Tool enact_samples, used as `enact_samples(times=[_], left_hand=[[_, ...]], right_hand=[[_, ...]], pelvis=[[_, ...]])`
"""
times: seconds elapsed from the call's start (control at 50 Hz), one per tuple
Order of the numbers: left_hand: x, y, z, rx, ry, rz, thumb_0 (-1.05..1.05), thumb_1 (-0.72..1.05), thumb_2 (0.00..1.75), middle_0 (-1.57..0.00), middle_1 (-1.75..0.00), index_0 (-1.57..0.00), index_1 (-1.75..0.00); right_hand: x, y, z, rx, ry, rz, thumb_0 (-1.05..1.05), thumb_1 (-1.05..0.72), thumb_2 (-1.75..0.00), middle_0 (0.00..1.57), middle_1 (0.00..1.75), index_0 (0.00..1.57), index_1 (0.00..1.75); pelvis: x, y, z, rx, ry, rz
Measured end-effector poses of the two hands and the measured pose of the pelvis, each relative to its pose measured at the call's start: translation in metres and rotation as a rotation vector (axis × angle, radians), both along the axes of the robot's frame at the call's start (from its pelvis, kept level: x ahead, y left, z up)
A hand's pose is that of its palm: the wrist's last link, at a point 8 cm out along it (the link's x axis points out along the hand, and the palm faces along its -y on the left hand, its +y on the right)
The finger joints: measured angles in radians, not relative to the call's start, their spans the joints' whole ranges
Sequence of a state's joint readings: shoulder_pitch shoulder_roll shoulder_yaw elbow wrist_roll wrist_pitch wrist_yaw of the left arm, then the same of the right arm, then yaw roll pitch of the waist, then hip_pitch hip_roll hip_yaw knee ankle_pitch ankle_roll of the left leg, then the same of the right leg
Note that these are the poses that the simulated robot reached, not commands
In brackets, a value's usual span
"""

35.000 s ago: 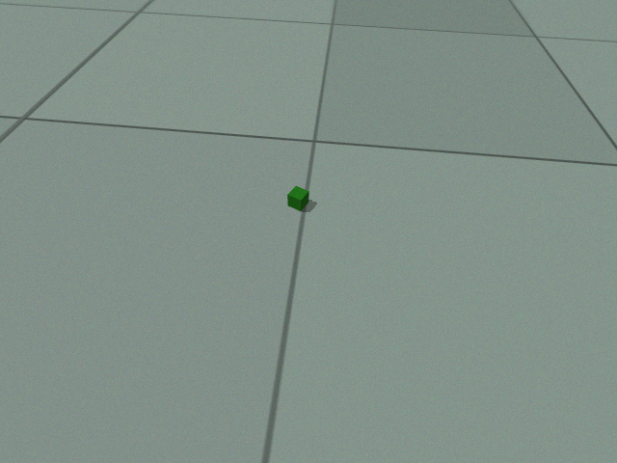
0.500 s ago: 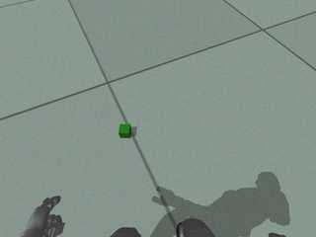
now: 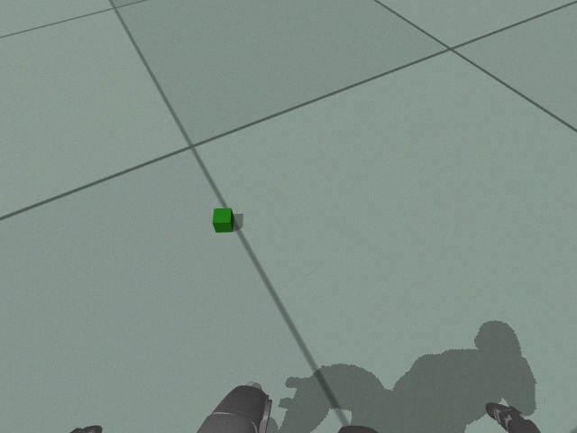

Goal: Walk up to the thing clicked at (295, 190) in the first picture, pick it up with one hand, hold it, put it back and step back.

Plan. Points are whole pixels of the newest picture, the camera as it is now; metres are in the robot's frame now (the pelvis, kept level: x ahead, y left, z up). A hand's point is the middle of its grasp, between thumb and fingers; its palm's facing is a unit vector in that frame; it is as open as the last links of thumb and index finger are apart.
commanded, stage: step back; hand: left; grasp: from above
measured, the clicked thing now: (223, 220) +0.90 +0.33 -0.72
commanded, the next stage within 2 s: stand in 1.44 s
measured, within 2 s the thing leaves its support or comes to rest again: neither
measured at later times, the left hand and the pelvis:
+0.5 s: hand out of the picture -0.10 +0.27 -0.14, palm faces +0.04 -0.91 -0.40, open 7.4 cm; pelvis -0.17 -0.01 +0.00, yaw +2 degrees
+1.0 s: hand out of the picture -0.13 +0.28 -0.14, palm faces +0.02 -0.92 -0.38, open 7.4 cm; pelvis -0.19 +0.00 +0.01, yaw +2 degrees
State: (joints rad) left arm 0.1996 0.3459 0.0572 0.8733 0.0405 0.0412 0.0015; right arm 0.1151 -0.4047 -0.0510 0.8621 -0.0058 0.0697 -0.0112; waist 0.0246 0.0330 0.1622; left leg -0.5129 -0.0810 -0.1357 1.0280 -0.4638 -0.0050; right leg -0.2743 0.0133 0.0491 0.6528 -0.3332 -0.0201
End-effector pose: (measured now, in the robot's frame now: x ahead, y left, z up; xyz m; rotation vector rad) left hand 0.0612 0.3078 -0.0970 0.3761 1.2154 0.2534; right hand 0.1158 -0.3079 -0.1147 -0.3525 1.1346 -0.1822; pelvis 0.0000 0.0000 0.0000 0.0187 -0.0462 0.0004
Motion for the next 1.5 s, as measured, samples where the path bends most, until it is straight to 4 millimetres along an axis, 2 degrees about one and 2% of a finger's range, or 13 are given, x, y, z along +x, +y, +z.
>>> enact_samples(times=[0.1, 0.2, 0.26, 0.34, 0.44, 0.58, 0.7, 0.84, 0.92, 1.02, 1.18, 1.38, 1.5], left_hand=[[-0.02, 0.001, 0.01, 0.028, -0.052, 0.009, 0.01, 0.9, 0.89, -0.21, -0.3, -0.2, -0.3], [-0.038, 0.013, 0.006, 0.04, -0.14, 0.016, 0.01, 0.9, 0.89, -0.21, -0.3, -0.2, -0.3], [-0.058, 0.022, -0.005, 0.03, -0.148, 0.017, 0.01, 0.9, 0.89, -0.21, -0.3, -0.2, -0.3], [-0.092, 0.022, -0.006, 0.011, -0.1, 0.035, 0.01, 0.9, 0.89, -0.2, -0.3, -0.2, -0.3], [-0.14, 0.015, -0.004, -0.012, -0.074, 0.046, 0.01, 0.9, 0.89, -0.2, -0.3, -0.2, -0.3], [-0.212, -0.006, -0.007, -0.013, 0.016, 0.04, 0.01, 0.9, 0.89, -0.2, -0.3, -0.2, -0.3], [-0.24, -0.01, -0.002, -0.032, 0.005, 0.073, 0.01, 0.9, 0.89, -0.21, -0.3, -0.2, -0.3], [-0.236, 0.01, -0.01, -0.052, -0.003, 0.079, 0.01, 0.9, 0.89, -0.21, -0.3, -0.2, -0.3], [-0.22, 0.016, -0.01, -0.048, 0.005, 0.049, 0.01, 0.9, 0.89, -0.2, -0.3, -0.2, -0.3], [-0.193, 0.011, -0.005, -0.026, -0.034, 0.021, 0.01, 0.9, 0.89, -0.2, -0.3, -0.2, -0.3], [-0.166, 0.003, 0.002, -0.028, -0.102, 0.03, 0.01, 0.9, 0.89, -0.2, -0.3, -0.2, -0.3], [-0.136, 0.01, -0.011, -0.071, -0.078, 0.038, 0.01, 0.9, 0.89, -0.2, -0.3, -0.2, -0.3], [-0.128, 0.011, -0.01, -0.079, -0.068, 0.043, 0.01, 0.9, 0.89, -0.2, -0.3, -0.2, -0.3]], right_hand=[[-0.046, -0.005, -0.002, -0.013, 0.055, 0.026, 0.01, -0.91, -0.89, 0.2, 0.3, 0.21, 0.3], [-0.088, 0.0, -0.009, -0.039, 0.116, 0.071, 0.01, -0.91, -0.89, 0.2, 0.3, 0.21, 0.3], [-0.113, 0.008, -0.009, -0.043, 0.119, 0.075, 0.01, -0.91, -0.89, 0.2, 0.3, 0.21, 0.3], [-0.144, 0.015, 0.002, -0.023, 0.099, 0.07, 0.01, -0.91, -0.89, 0.2, 0.3, 0.21, 0.3], [-0.165, 0.011, 0.011, -0.025, 0.049, 0.072, 0.01, -0.91, -0.89, 0.2, 0.3, 0.21, 0.3], [-0.189, -0.006, 0.005, -0.005, -0.017, 0.036, 0.01, -0.91, -0.89, 0.2, 0.3, 0.21, 0.3], [-0.22, -0.007, 0.004, 0.006, 0.05, 0.041, 0.01, -0.91, -0.89, 0.2, 0.3, 0.21, 0.3], [-0.24, 0.009, 0.007, -0.007, 0.09, 0.038, 0.01, -0.91, -0.89, 0.2, 0.3, 0.21, 0.3], [-0.243, 0.015, 0.012, 0.003, 0.065, 0.02, 0.01, -0.91, -0.89, 0.2, 0.3, 0.21, 0.3], [-0.24, 0.008, 0.008, 0.014, 0.067, -0.005, 0.01, -0.91, -0.89, 0.2, 0.3, 0.21, 0.3], [-0.206, 0.006, 0.003, 0.009, 0.076, 0.018, 0.01, -0.91, -0.89, 0.2, 0.3, 0.21, 0.3], [-0.165, 0.03, 0.011, 0.011, 0.039, 0.032, 0.01, -0.91, -0.89, 0.2, 0.3, 0.21, 0.3], [-0.139, 0.039, 0.018, 0.02, -0.003, 0.042, 0.01, -0.91, -0.89, 0.2, 0.3, 0.21, 0.3]], pelvis=[[-0.032, -0.001, 0.003, 0.014, 0.015, 0.038], [-0.072, 0.002, -0.006, 0.004, 0.014, 0.093], [-0.099, 0.007, -0.011, 0.031, -0.008, 0.096], [-0.125, 0.008, -0.003, -0.009, -0.016, 0.089], [-0.153, 0.001, 0.002, -0.023, 0.001, 0.061], [-0.183, -0.012, -0.001, -0.041, -0.012, 0.017], [-0.193, -0.008, 0.006, -0.022, -0.009, 0.042], [-0.196, 0.007, 0.004, -0.003, -0.004, 0.066], [-0.193, 0.006, 0.007, -0.005, 0.004, 0.048], [-0.186, -0.002, 0.006, -0.019, 0.001, 0.043], [-0.168, 0.0, 0.006, -0.023, 0.001, 0.065], [-0.145, 0.013, 0.008, -0.028, 0.008, 0.057], [-0.141, 0.016, 0.012, -0.027, 0.006, 0.055]])
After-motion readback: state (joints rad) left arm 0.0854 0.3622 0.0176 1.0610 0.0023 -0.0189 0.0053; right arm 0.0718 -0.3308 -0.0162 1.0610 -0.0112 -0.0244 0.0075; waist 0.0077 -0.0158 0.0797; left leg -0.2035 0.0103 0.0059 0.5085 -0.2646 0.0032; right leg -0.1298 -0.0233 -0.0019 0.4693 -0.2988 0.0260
